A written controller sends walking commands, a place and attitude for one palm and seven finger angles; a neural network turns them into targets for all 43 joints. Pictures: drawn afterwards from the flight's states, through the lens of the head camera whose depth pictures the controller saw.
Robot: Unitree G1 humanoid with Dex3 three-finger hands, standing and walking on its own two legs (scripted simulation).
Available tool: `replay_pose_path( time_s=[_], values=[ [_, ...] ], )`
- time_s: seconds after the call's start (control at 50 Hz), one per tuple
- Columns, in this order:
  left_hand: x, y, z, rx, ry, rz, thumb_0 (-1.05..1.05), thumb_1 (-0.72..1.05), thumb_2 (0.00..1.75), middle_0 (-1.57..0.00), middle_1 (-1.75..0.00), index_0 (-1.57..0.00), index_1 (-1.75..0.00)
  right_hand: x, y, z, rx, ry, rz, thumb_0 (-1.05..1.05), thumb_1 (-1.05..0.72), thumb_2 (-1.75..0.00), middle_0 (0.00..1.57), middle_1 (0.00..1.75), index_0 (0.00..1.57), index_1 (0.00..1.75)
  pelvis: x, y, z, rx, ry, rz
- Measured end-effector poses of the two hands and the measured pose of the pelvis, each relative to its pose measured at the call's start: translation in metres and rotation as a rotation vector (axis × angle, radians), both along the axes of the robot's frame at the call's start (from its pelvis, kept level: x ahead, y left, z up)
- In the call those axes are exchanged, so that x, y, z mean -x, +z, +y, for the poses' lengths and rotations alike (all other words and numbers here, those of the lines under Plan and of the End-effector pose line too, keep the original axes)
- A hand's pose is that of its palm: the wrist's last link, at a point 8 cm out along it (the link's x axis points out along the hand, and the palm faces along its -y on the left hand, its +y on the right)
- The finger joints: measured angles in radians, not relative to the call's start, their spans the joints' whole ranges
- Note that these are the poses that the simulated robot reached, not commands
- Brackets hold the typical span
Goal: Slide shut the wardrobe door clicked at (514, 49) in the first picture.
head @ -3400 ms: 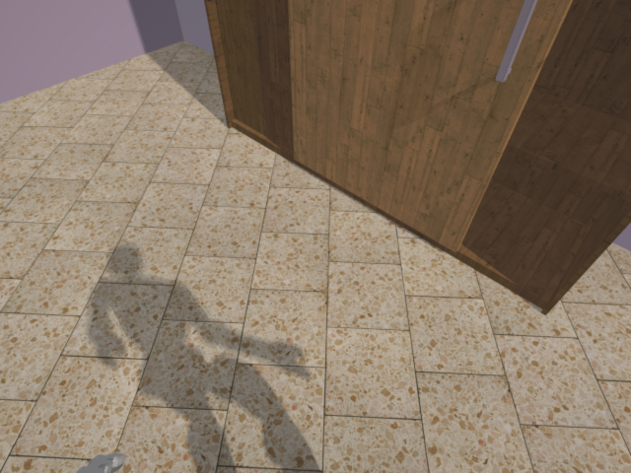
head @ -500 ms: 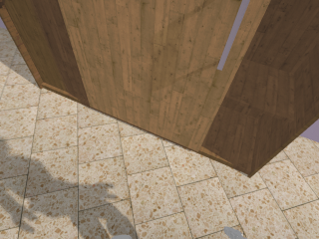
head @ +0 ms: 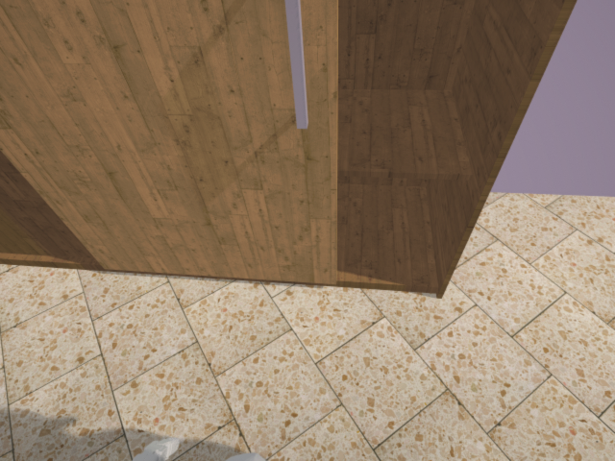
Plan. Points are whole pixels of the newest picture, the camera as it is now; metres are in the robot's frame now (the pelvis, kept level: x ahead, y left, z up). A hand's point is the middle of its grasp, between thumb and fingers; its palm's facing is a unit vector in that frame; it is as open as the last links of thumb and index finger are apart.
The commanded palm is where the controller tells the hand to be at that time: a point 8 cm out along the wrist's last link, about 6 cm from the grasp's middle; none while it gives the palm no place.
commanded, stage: take the last steps up to it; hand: left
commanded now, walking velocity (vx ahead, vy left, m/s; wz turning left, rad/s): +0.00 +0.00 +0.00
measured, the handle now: (297, 40) +0.76 +0.03 +0.17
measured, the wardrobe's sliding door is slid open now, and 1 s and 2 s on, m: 0.37 0.37 0.37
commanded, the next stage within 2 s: come to a stop and stand still in 0.90 s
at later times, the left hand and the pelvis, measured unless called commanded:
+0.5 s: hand out of the picture +0.12 +0.18 -0.16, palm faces -0.06 -0.98 -0.16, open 7.4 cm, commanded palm none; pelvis +0.07 +0.00 +0.02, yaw -5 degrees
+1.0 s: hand (252, 407) +0.23 +0.11 -0.18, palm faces +0.01 -0.99 -0.13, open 7.3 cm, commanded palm none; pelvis +0.24 -0.05 +0.00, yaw -4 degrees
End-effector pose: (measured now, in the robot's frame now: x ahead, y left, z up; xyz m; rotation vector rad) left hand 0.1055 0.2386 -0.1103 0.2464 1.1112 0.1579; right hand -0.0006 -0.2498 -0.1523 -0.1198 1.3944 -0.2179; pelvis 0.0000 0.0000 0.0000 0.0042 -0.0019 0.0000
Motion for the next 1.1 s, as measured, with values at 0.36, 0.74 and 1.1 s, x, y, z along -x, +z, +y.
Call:
replay_pose_path(
  time_s=[0.36, 0.74, 1.1],
  values=[
    [0.030, -0.031, 0.011, 0.109, 0.011, 0.212, 0.00, 0.91, 0.90, -0.20, -0.30, -0.20, -0.30, -0.011, 0.028, 0.041, 0.020, -0.043, -0.084, 0.00, -0.91, -0.90, 0.20, 0.30, 0.20, 0.30, -0.037, 0.007, 0.014, 0.023, -0.070, 0.004],
    [-0.117, -0.028, -0.068, 0.076, -0.008, 0.083, -0.01, 0.93, 0.90, -0.20, -0.30, -0.20, -0.30, -0.044, 0.003, -0.006, -0.088, -0.126, 0.196, 0.00, -0.91, -0.90, 0.20, 0.30, 0.20, 0.30, -0.146, -0.005, -0.054, 0.017, -0.083, -0.003],
    [-0.147, -0.047, -0.069, 0.154, 0.060, 0.327, 0.00, 0.91, 0.90, -0.20, -0.29, -0.20, -0.30, -0.321, 0.034, -0.023, 0.049, 0.050, -0.233, 0.00, -0.92, -0.90, 0.19, 0.30, 0.20, 0.30, -0.266, 0.003, -0.043, 0.024, -0.085, -0.003]
  ],
)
